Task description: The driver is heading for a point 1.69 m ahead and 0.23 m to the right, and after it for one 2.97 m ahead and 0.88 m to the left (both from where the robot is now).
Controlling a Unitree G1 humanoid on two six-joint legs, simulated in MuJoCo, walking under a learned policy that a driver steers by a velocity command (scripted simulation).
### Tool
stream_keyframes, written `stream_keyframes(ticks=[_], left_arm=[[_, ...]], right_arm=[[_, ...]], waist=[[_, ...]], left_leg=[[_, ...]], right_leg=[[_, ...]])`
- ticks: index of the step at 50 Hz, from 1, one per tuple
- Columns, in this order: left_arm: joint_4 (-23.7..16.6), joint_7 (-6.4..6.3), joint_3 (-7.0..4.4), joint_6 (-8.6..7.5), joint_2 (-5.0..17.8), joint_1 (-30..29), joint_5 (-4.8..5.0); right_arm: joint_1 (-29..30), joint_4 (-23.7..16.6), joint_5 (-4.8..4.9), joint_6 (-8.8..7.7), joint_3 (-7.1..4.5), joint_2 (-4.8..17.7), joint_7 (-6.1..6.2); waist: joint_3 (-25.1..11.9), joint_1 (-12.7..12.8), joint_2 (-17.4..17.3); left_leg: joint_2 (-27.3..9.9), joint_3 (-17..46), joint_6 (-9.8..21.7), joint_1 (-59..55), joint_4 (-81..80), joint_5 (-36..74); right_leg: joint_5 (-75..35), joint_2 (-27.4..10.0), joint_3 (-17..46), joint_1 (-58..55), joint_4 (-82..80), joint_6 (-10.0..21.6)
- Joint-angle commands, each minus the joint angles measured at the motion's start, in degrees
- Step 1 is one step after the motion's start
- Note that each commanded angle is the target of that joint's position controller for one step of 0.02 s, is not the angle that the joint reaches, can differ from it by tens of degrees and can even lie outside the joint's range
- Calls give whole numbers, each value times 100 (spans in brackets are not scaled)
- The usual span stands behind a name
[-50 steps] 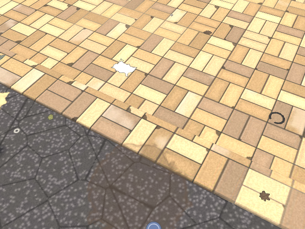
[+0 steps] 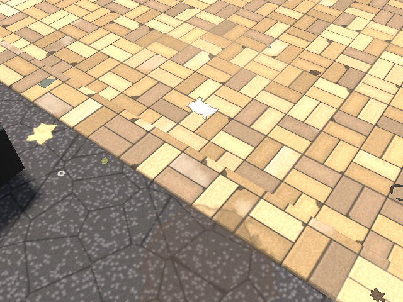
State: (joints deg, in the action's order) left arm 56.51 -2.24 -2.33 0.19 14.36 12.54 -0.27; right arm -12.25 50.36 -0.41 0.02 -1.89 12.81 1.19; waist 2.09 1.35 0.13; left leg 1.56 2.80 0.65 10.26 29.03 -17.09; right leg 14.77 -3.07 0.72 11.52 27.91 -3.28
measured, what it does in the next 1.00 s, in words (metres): walks ahead: left foot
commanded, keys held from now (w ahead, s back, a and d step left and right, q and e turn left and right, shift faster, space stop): no key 0.16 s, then w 0.84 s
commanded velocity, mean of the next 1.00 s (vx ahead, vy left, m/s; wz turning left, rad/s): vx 0.30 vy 0.00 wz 0.00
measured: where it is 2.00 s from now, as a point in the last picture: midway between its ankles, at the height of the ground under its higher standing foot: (221, 217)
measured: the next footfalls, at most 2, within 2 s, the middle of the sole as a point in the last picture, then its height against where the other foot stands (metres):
left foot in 0.86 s outside the picture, level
right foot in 1.36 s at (249, 249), level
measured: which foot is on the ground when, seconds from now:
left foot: down 0.00-0.38, up 0.40-0.84, down 0.86-1.00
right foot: down 0.00-0.88, up 0.90-1.00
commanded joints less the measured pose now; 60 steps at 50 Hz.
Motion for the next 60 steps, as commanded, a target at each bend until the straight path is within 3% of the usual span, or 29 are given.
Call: stream_keyframes(ticks=[1,8,10,13,15,17,19,20,21,22,23,27,32,37,40,42,43,44,45,46,47,48,51,52,53,54,56,59,60], left_arm=[[-102,-34,-119,-44,626,102,6],[118,-55,-96,-30,547,199,13],[225,-69,-87,-12,466,322,56],[27,-43,-57,-141,320,6,96],[-69,64,-31,-332,212,-41,163],[-20,172,-39,-492,219,235,223],[441,214,-122,-560,295,1235,155],[604,202,-222,-561,642,1925,91],[647,294,-351,-607,1347,2447,74],[548,309,-218,-676,993,2027,6],[400,299,-134,-719,671,1618,48],[296,314,25,-648,262,1472,26],[247,143,9,-519,537,1683,-5],[341,100,-72,-518,663,1901,100],[298,94,-158,-458,797,1720,107],[217,94,-184,-358,830,1546,47],[97,104,-130,-343,737,1476,-3],[-4,193,104,-447,-127,2207,3],[74,231,77,-637,38,2000,146],[-204,241,-75,-750,532,1314,331],[-328,203,-96,-797,629,901,355],[-341,146,-148,-781,617,740,276],[-297,101,-171,-552,248,1076,175],[-311,416,164,-509,-542,964,-804],[-360,533,148,-475,-525,886,-804],[-461,587,115,-464,-209,641,-673],[-765,577,80,-442,160,-122,-552],[-978,552,166,-308,87,-731,-502],[-1098,511,84,-338,239,-845,-55]], right_arm=[[-20,-112,10,-62,-125,611,30],[-94,244,25,-51,-94,599,56],[-227,375,69,-14,-123,679,83],[-527,420,149,-64,-235,1047,78],[-583,455,189,-191,-295,1184,59],[-141,331,226,-267,-259,1034,34],[432,157,250,-259,-202,832,11],[486,89,164,-302,-93,448,-18],[537,-171,198,-407,-104,399,20],[493,-129,303,-484,-163,658,11],[361,-48,354,-542,-164,660,-45],[535,73,183,-598,-243,644,-163],[1553,-301,173,-529,-90,215,-244],[2218,-589,234,-543,-44,364,-347],[1950,-605,222,-592,-149,656,-395],[536,-195,237,-571,-381,1048,-333],[-524,75,208,-535,-488,1303,-272],[-1296,251,81,-505,-603,1839,-253],[-1182,306,102,-495,-450,1365,-277],[-532,251,151,-530,-347,1061,-289],[21,129,140,-566,-281,853,-298],[367,95,84,-606,-222,662,-331],[439,235,23,-671,-166,501,-359],[-43,335,-499,-822,-19,-50,-247],[-185,421,-512,-859,-48,62,-265],[-192,386,-504,-891,-51,190,-301],[-251,388,-458,-928,6,288,-377],[-767,536,-409,-856,16,480,-512],[-903,613,182,-736,-160,897,-287]], waist=[[-91,-12,-77],[-30,-29,-51],[-62,-71,-184],[538,-294,-859],[769,-283,-1203],[783,14,-1071],[500,500,-530],[105,656,618],[-20,675,1967],[255,415,1243],[571,226,815],[393,155,605],[487,305,471],[761,311,581],[403,-53,655],[-558,-787,762],[-1236,-1216,572],[-2324,-881,-969],[-2485,-932,-1142],[-1306,-785,-1005],[-731,-578,-533],[-381,-364,-227],[-214,47,-457],[192,-16,-344],[281,-7,-300],[247,-37,-290],[122,-112,-222],[110,-272,-261],[279,-226,-287]], left_leg=[[-286,246,126,228,-606,1100],[-239,168,96,233,-616,1076],[-164,177,221,265,-744,-688],[-978,1444,818,554,-1534,-3207],[-1693,2509,1275,719,-1970,-3264],[-1656,2223,1174,769,-1775,-2550],[-866,1028,681,1588,-810,-1382],[-264,103,293,2155,1023,-736],[280,-257,102,3208,2440,-1411],[-69,241,182,3575,3435,-1484],[-341,326,301,3860,3775,-889],[-755,-105,315,3541,3087,560],[-539,-502,-11,3104,1411,1442],[-402,-513,125,2553,335,1927],[-223,-544,399,1947,107,1580],[126,-765,674,117,142,1402],[-481,-76,954,-1626,312,1209],[-2129,2830,1997,-3790,-168,-234],[-2398,4304,2058,-3597,-1303,-958],[-2151,3426,1680,-2665,-1464,-952],[-1954,2571,1477,-1662,-1591,-369],[-1718,1891,1339,-798,-1739,318],[-1317,959,1271,299,-2138,888],[-1269,938,1398,592,-2218,520],[-1290,813,1444,526,-2293,391],[-1279,689,1480,476,-2338,389],[-1294,538,1546,491,-2397,802],[-1245,170,1571,265,-2316,1713],[-970,-161,1061,378,-2262,1990]], right_leg=[[-831,7,-37,-147,-310,62],[-816,38,-67,-130,-338,88],[512,297,-352,3,-83,153],[1493,488,-556,1071,965,316],[1165,226,-234,1334,1718,526],[1300,80,-147,1031,1119,790],[183,283,-226,-867,-202,795],[588,-626,1160,-1695,-861,957],[1316,-1822,3666,-2119,-1831,1737],[1710,-2073,4084,-1806,-1947,1936],[1594,-1885,3446,-1689,-1903,1781],[-900,-1036,1369,-1664,-1962,1197],[-1885,-777,534,-1164,-2164,1246],[-1883,-1018,330,-1176,-2314,1284],[-3612,-1198,190,-1748,-1653,1137],[-5340,-968,-58,-1613,14,932],[-4340,-763,-103,-460,1495,775],[-815,332,-146,1801,3957,362],[1675,600,723,2468,4920,462],[1403,240,676,3038,5217,597],[841,-87,516,2916,5006,669],[436,-311,408,2623,4634,663],[100,-589,367,1821,3993,606],[-149,-489,459,2093,4138,835],[-356,-509,464,2503,3850,905],[-703,-546,389,2751,3457,932],[-1468,-598,280,2777,2499,807],[-2023,-385,38,2484,1460,562],[-2151,-281,-479,1974,1117,428]])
